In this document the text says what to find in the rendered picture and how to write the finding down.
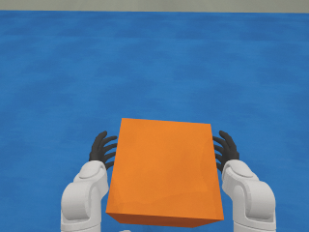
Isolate robot right hand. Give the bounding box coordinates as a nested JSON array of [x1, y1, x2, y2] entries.
[[212, 130, 239, 174]]

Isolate right robot forearm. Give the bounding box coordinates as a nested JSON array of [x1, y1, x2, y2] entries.
[[221, 159, 276, 232]]

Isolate carton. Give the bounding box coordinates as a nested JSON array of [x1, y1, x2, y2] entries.
[[105, 118, 224, 228]]

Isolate robot left hand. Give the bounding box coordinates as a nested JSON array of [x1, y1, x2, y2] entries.
[[89, 130, 118, 170]]

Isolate left robot forearm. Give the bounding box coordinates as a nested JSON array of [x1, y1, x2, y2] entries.
[[60, 160, 109, 232]]

